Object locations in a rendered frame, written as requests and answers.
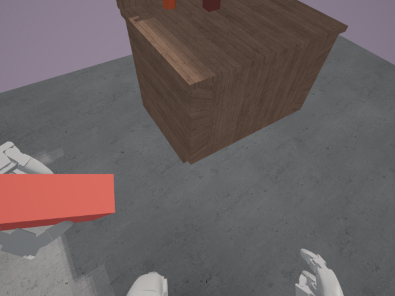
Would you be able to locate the left robot hand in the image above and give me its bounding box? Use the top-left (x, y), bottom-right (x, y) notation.
top-left (0, 141), bottom-right (74, 259)

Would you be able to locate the table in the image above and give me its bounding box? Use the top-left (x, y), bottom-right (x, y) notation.
top-left (116, 0), bottom-right (348, 165)

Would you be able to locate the right robot hand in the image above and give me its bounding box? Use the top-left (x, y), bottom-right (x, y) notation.
top-left (295, 249), bottom-right (344, 296)

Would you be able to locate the robot left thigh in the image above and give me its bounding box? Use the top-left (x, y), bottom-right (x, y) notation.
top-left (126, 273), bottom-right (168, 296)

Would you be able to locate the sponge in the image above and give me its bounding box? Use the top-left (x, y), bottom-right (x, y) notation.
top-left (0, 174), bottom-right (115, 231)

